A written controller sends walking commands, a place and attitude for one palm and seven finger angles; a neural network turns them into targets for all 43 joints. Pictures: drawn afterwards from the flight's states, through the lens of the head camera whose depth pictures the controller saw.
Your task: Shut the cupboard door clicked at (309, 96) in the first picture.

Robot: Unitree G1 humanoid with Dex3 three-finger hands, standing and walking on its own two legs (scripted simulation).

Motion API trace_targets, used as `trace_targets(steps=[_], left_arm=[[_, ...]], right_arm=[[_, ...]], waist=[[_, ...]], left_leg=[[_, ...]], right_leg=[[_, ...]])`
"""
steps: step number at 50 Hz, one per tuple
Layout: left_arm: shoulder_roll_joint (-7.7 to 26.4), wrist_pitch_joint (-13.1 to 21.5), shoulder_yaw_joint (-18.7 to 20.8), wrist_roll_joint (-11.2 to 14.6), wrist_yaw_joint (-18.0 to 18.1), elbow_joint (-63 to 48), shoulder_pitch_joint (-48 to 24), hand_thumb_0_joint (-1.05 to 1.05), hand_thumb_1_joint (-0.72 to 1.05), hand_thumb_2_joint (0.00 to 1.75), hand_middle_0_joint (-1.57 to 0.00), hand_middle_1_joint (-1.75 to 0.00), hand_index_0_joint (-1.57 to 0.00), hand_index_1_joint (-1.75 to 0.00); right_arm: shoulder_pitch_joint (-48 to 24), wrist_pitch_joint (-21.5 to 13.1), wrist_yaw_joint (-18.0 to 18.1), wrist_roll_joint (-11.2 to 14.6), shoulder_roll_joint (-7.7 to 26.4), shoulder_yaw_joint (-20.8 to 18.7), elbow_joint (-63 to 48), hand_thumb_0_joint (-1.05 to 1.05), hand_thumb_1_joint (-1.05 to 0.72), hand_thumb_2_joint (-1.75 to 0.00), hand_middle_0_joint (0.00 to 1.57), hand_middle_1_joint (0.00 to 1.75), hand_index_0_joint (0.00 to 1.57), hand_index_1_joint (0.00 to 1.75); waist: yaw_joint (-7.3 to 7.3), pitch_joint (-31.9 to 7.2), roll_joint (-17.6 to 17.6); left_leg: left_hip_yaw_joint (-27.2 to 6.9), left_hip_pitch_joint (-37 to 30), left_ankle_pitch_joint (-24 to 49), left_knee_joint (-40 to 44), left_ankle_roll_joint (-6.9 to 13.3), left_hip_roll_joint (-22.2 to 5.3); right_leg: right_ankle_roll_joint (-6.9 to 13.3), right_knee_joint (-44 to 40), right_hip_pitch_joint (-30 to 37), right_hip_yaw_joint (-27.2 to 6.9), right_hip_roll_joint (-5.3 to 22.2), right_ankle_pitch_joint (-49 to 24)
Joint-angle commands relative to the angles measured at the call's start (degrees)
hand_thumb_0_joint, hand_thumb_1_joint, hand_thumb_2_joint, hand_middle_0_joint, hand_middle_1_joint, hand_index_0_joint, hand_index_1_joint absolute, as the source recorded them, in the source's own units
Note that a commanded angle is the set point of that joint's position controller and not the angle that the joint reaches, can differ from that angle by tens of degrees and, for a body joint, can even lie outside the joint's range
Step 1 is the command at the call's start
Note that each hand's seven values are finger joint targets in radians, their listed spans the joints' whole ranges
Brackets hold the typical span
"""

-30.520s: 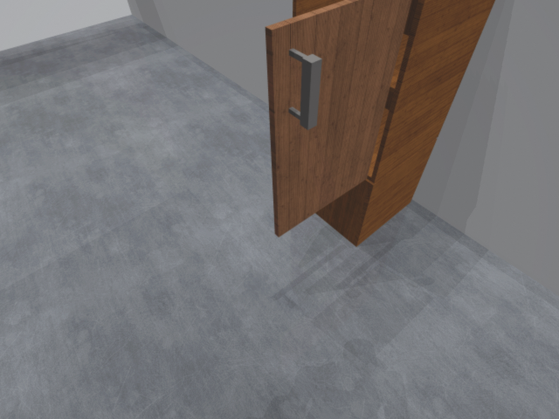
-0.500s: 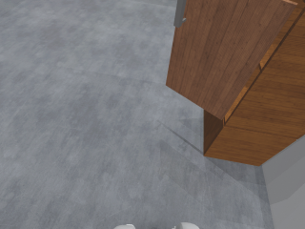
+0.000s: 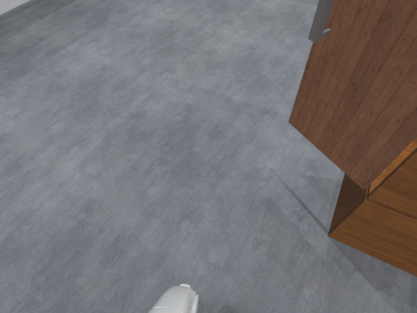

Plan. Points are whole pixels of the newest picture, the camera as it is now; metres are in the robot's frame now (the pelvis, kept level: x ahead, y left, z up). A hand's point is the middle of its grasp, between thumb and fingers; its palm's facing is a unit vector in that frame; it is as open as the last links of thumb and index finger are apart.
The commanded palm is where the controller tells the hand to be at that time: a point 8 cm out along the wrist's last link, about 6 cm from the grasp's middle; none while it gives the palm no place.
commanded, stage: walk to a spot facing it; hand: left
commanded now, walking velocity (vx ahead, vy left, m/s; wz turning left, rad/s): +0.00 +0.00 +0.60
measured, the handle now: (328, 12) +0.81 -0.31 +0.13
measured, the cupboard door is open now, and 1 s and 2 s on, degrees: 60 60 60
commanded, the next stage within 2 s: turn to face it in 1.26 s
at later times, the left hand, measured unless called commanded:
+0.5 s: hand out of the picture +0.02 +0.28 -0.18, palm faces +0.35 -0.91 -0.22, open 7.4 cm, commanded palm none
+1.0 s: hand out of the picture +0.08 +0.24 -0.15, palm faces +0.60 -0.77 -0.24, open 7.3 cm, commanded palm none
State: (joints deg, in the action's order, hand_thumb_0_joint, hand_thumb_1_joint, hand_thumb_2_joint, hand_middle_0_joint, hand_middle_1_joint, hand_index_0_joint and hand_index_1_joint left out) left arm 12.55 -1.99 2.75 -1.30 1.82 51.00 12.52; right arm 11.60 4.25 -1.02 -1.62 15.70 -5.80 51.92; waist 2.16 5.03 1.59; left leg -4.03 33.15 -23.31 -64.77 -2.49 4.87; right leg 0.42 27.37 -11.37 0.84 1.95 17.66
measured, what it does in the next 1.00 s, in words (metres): walks ahead, turning left: left foot, then right foot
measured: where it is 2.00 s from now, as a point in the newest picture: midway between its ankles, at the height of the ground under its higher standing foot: (154, 282)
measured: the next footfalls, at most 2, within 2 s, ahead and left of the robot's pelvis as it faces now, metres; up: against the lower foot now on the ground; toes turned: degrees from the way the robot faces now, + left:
left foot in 0.28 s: +0.04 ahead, +0.14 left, +0.00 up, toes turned +15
right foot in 0.76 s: +0.19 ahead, -0.05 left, +0.00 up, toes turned +26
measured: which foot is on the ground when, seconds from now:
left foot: up 0.00-0.26, down 0.28-0.76, up 0.78-1.00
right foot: down 0.00-0.28, up 0.30-0.74, down 0.76-1.00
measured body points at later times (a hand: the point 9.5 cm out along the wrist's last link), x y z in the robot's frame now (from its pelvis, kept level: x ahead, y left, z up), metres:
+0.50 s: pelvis +0.02 +0.05 +0.00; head +0.05 +0.10 +0.44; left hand +0.00 +0.32 -0.16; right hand +0.21 -0.15 -0.12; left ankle +0.01 +0.13 -0.74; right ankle +0.06 -0.12 -0.66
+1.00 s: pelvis +0.14 +0.06 +0.00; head +0.18 +0.07 +0.45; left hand +0.05 +0.28 -0.13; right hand +0.31 -0.14 -0.15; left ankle +0.08 +0.20 -0.64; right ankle +0.16 -0.06 -0.74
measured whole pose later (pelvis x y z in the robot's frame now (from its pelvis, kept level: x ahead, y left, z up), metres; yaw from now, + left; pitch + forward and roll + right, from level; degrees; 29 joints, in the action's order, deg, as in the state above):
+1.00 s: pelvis +0.14 +0.06 +0.00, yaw +38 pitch +1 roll +2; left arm 9.2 3.0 3.2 -1.4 0.6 52.7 16.5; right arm 16.1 2.1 -2.2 -1.8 13.5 -4.8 55.4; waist 2.9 3.1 0.3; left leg -0.4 35.6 -15.9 -65.9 -0.4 -1.5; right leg -0.6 21.5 -4.6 10.8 5.2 17.2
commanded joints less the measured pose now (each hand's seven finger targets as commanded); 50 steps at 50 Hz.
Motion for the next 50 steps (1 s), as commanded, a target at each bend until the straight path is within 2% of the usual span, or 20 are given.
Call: trace_targets(steps=[1,4,9,12,13,14,15,16,18,21,26,30,35,36,37,38,39,41,44,50], left_arm=[[10.02,2.83,2.71,-0.16,0.97,-3.8,4.21,0.0,0.9,0.9,-0.2,-0.3,-0.2,-0.3],[10.82,2.64,3.09,-0.25,0.8,-2.56,8.57,0.0,0.9,0.9,-0.2,-0.3,-0.2,-0.3],[11.7,2.28,3.82,-0.85,0.69,-2.79,8.46,0.0,0.9,0.9,-0.2,-0.3,-0.2,-0.3],[12.11,2.31,4.0,0.02,0.37,-3.37,6.47,0.0,0.9,0.9,-0.2,-0.3,-0.2,-0.3],[9.06,2.12,3.52,0.5,0.01,-4.73,7.54,0.0,0.9,0.9,-0.2,-0.3,-0.2,-0.3],[5.85,1.78,1.84,0.63,0.02,-7.15,4.13,0.0,0.9,0.9,-0.2,-0.3,-0.2,-0.3],[7.17,0.74,2.18,0.4,0.52,-7.9,1.86,0.0,0.9,0.9,-0.2,-0.3,-0.2,-0.3],[7.03,0.47,2.5,0.05,0.6,-7.73,0.06,0.0,0.9,0.9,-0.2,-0.3,-0.2,-0.3],[7.24,-0.08,2.97,-0.15,-0.02,-6.12,-1.87,0.0,0.9,0.9,-0.2,-0.3,-0.2,-0.3],[6.21,-0.11,3.06,-0.28,-1.0,-4.66,1.01,0.0,0.9,0.9,-0.2,-0.3,-0.2,-0.3],[6.1,0.71,2.89,-0.64,-2.19,-6.33,-3.72,0.0,0.9,0.9,-0.2,-0.3,-0.2,-0.3],[6.25,1.69,2.55,-0.55,-2.71,-8.33,-7.89,0.0,0.9,0.9,-0.2,-0.3,-0.2,-0.3],[5.82,2.86,2.35,-0.32,-2.85,-7.27,-3.23,0.0,0.9,0.9,-0.2,-0.3,-0.2,-0.3],[6.59,3.32,2.85,-0.28,-2.64,-6.08,0.66,0.0,0.9,0.9,-0.2,-0.3,-0.2,-0.3],[10.23,4.09,3.88,-0.58,-2.03,-4.75,5.71,0.0,0.9,0.9,-0.2,-0.3,-0.2,-0.3],[15.76,4.37,5.03,-1.23,-1.15,-4.02,10.27,0.0,0.9,0.9,-0.2,-0.3,-0.2,-0.3],[15.13,3.75,4.82,-0.55,-0.78,-4.01,10.03,0.0,0.9,0.9,-0.2,-0.3,-0.2,-0.3],[10.15,4.31,3.81,-0.62,-0.51,-5.09,2.58,0.0,0.9,0.9,-0.2,-0.3,-0.2,-0.3],[5.84,5.56,2.62,-0.18,-0.89,-3.77,1.26,0.0,0.9,0.9,-0.2,-0.3,-0.2,-0.3],[5.34,6.55,2.29,-0.39,-0.6,0.91,10.05,0.0,0.9,0.9,-0.2,-0.3,-0.2,-0.3]], right_arm=[[-3.76,-1.35,-0.35,0.7,2.09,0.74,-5.34,0.0,-0.9,-0.9,0.2,0.3,0.2,0.3],[-7.76,-1.15,-0.56,0.85,1.22,1.36,-6.03,0.0,-0.9,-0.9,0.2,0.3,0.2,0.3],[-9.01,-1.62,-0.76,1.24,0.93,1.73,-6.34,0.0,-0.9,-0.9,0.2,0.3,0.2,0.3],[0.07,-2.61,-0.47,0.71,3.6,0.98,-3.9,0.0,-0.9,-0.9,0.2,0.3,0.2,0.3],[3.96,-3.32,-0.14,0.11,9.69,-0.5,-3.37,0.0,-0.9,-0.9,0.2,0.3,0.2,0.3],[8.51,-3.08,0.46,0.69,14.04,-1.46,-2.79,0.0,-0.9,-0.9,0.2,0.3,0.2,0.3],[8.95,-2.4,0.99,0.77,13.3,-1.11,-2.01,0.0,-0.9,-0.9,0.2,0.3,0.2,0.3],[6.42,-2.65,1.43,0.3,11.51,-0.61,-2.89,0.0,-0.9,-0.9,0.2,0.3,0.2,0.3],[0.12,-2.77,2.27,-0.06,9.21,0.16,-4.81,0.0,-0.9,-0.9,0.2,0.3,0.2,0.3],[-1.21,-3.48,2.38,-0.04,7.9,0.82,-5.49,0.0,-0.9,-0.9,0.2,0.3,0.2,0.3],[2.71,-4.19,1.93,-0.19,8.45,0.42,-4.46,0.0,-0.9,-0.9,0.2,0.3,0.2,0.3],[5.0,-4.61,1.75,-0.31,8.65,0.05,-3.66,0.0,-0.9,-0.9,0.2,0.3,0.2,0.3],[3.75,-4.77,1.79,-0.14,7.89,-0.1,-3.16,0.0,-0.9,-0.9,0.2,0.3,0.2,0.3],[2.4,-4.93,1.76,0.34,6.86,0.08,-3.26,0.0,-0.9,-0.9,0.2,0.3,0.2,0.3],[2.25,-5.3,1.46,0.94,3.83,0.57,-3.76,0.0,-0.9,-0.9,0.2,0.3,0.2,0.3],[3.04,-5.94,1.48,1.41,-0.14,1.27,-4.88,0.0,-0.9,-0.9,0.2,0.3,0.2,0.3],[0.26,-5.53,1.16,0.45,4.1,0.35,-5.27,0.0,-0.9,-0.9,0.2,0.3,0.2,0.3],[2.61,-4.99,0.31,-0.4,2.74,0.23,-3.54,0.0,-0.9,-0.9,0.2,0.3,0.2,0.3],[4.13,-4.22,-1.02,-0.03,-0.11,0.71,-1.29,0.0,-0.9,-0.9,0.2,0.3,0.2,0.3],[-3.17,-3.91,-1.74,0.28,-2.14,1.75,-2.81,0.0,-0.9,-0.9,0.2,0.3,0.2,0.3]], waist=[[-2.72,-5.35,-12.77],[-4.71,-5.1,-13.68],[-4.53,-4.59,-17.47],[0.81,-9.61,-10.45],[2.41,-14.89,4.99],[4.36,-16.8,16.41],[4.33,-16.31,9.2],[3.53,-12.42,6.81],[1.52,-5.39,8.49],[-0.86,-5.99,5.78],[0.68,-4.26,6.85],[1.3,-3.24,7.22],[-1.82,-5.28,6.46],[-4.18,-6.4,4.49],[-6.69,-8.32,-4.57],[-8.6,-11.55,-20.96],[-8.27,-6.07,-16.48],[-3.36,-1.37,-12.8],[-0.74,-0.67,-10.85],[-2.82,-0.77,-11.51]], left_leg=[[3.99,3.62,-1.07,2.35,-1.09,-3.9],[6.34,1.89,-2.0,8.24,-0.79,-4.09],[9.24,-5.98,-2.86,20.8,0.7,-4.26],[9.14,-24.59,13.64,38.45,2.11,-3.46],[-6.25,-38.45,32.48,39.91,7.27,-16.82],[-21.22,-42.34,62.08,39.24,15.23,-28.53],[-17.44,-38.59,58.23,39.17,17.56,-29.63],[-14.45,-32.34,45.34,40.99,16.08,-26.03],[-13.65,-23.43,34.21,43.65,13.37,-21.1],[-11.46,-23.23,25.1,45.6,11.34,-17.08],[-17.47,-23.43,2.18,50.16,12.86,-15.85],[-20.99,-23.69,-1.74,50.6,13.65,-15.33],[-20.82,-17.01,3.69,44.68,12.2,-12.25],[-18.58,-10.3,3.86,40.4,10.74,-10.01],[-13.61,1.5,-2.33,32.48,7.9,-5.49],[-1.96,11.34,-11.3,13.91,4.11,1.37],[-2.05,12.3,-12.14,1.75,3.6,-1.85],[-2.54,11.85,-2.92,-6.42,3.49,-5.67],[0.74,7.62,6.71,-6.38,2.25,-6.96],[6.88,9.81,8.83,4.69,1.99,-7.41]], right_leg=[[5.7,-2.34,12.98,-3.92,14.2,-44.07],[5.17,-1.36,15.09,-1.92,14.83,-47.28],[5.37,1.14,12.11,0.72,16.89,-46.43],[0.99,14.86,4.52,5.88,15.06,-40.16],[-2.97,27.97,-9.84,9.13,9.46,-14.47],[-5.1,39.51,-20.56,5.48,3.77,21.78],[-3.98,41.5,-20.11,-0.22,5.29,21.44],[-3.97,40.9,-19.88,-0.35,5.4,18.01],[-4.78,40.97,-20.09,-1.7,5.38,10.95],[-5.45,37.97,-19.43,-1.12,3.99,4.56],[-5.49,29.31,-22.12,-0.16,2.23,3.24],[-5.22,20.99,-21.55,-0.23,1.11,3.26],[-4.3,5.12,-4.64,1.86,-3.31,-0.12],[-3.97,-1.55,5.76,0.87,-2.44,-3.2],[-2.32,-8.88,19.72,-7.27,5.43,2.95],[3.59,-15.74,27.23,-28.65,22.93,16.49],[7.37,-19.26,16.37,-32.68,27.73,23.19],[7.11,-20.09,6.83,-26.46,23.99,24.53],[3.67,-16.57,4.36,-4.04,16.17,-1.82],[2.53,-11.14,14.25,8.18,15.31,-35.06]])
